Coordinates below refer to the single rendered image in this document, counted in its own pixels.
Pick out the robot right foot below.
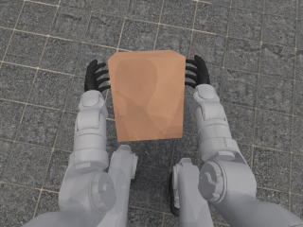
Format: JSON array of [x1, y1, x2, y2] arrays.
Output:
[[169, 172, 180, 217]]

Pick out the right robot forearm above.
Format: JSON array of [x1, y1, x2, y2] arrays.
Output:
[[190, 84, 257, 190]]

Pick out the left robot forearm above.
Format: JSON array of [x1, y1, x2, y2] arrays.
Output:
[[58, 90, 109, 207]]

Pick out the right robot upper arm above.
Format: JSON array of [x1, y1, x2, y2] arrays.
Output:
[[198, 160, 303, 227]]

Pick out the left robot upper arm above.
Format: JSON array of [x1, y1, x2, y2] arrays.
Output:
[[21, 170, 116, 227]]

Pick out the carton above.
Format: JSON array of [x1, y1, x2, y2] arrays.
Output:
[[107, 50, 186, 142]]

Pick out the right robot hand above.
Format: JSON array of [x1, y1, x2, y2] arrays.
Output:
[[185, 55, 210, 89]]

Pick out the left robot hand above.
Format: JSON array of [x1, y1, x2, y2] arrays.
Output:
[[84, 59, 111, 93]]

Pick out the left robot shin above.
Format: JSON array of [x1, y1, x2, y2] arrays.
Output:
[[110, 145, 133, 163]]

